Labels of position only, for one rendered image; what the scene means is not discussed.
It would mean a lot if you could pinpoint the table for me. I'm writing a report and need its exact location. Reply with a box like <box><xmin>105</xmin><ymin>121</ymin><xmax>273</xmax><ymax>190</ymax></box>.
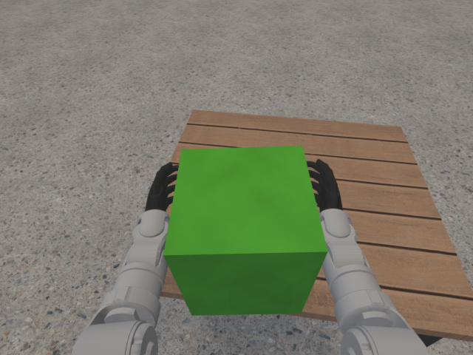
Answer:
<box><xmin>160</xmin><ymin>109</ymin><xmax>473</xmax><ymax>347</ymax></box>

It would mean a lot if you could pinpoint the carton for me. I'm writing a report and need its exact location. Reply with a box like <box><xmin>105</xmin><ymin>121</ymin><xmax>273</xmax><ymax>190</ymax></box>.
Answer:
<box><xmin>163</xmin><ymin>146</ymin><xmax>328</xmax><ymax>316</ymax></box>

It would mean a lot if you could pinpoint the left robot hand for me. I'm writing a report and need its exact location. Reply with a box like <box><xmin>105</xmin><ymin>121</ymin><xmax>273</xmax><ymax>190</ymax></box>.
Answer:
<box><xmin>145</xmin><ymin>162</ymin><xmax>179</xmax><ymax>212</ymax></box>

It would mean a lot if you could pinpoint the right robot hand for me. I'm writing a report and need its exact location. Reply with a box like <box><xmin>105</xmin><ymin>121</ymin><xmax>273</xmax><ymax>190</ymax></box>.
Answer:
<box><xmin>306</xmin><ymin>159</ymin><xmax>343</xmax><ymax>213</ymax></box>

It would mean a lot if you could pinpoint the right robot upper arm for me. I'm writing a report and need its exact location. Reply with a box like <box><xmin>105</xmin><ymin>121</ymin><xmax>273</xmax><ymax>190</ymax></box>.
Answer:
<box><xmin>341</xmin><ymin>325</ymin><xmax>429</xmax><ymax>355</ymax></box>

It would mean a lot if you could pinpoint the right robot forearm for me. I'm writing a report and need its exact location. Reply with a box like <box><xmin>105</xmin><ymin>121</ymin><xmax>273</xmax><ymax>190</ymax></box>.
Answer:
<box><xmin>319</xmin><ymin>209</ymin><xmax>430</xmax><ymax>355</ymax></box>

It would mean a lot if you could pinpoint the left robot upper arm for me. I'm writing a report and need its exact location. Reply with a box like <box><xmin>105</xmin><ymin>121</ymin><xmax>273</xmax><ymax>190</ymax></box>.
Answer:
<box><xmin>72</xmin><ymin>320</ymin><xmax>158</xmax><ymax>355</ymax></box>

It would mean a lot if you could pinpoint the left robot forearm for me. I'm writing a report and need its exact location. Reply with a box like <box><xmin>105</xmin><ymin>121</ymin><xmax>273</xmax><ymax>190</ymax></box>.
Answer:
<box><xmin>71</xmin><ymin>209</ymin><xmax>170</xmax><ymax>355</ymax></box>

